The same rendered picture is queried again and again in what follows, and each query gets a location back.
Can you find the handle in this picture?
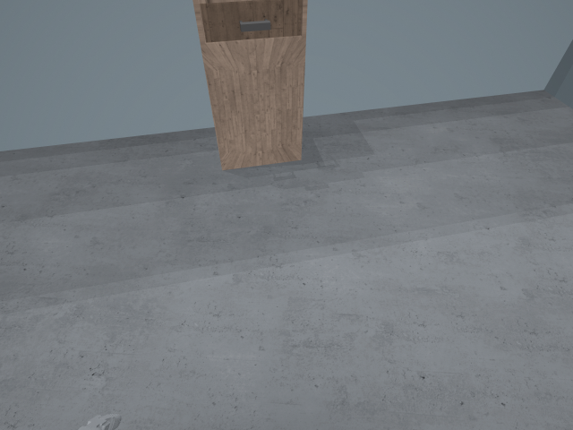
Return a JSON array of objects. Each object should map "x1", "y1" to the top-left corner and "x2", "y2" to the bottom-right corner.
[{"x1": 239, "y1": 19, "x2": 270, "y2": 32}]

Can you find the drawer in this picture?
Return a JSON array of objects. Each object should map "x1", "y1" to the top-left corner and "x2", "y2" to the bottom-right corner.
[{"x1": 200, "y1": 0, "x2": 302, "y2": 43}]

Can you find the cabinet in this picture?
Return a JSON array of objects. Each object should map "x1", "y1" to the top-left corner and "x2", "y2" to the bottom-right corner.
[{"x1": 192, "y1": 0, "x2": 308, "y2": 170}]

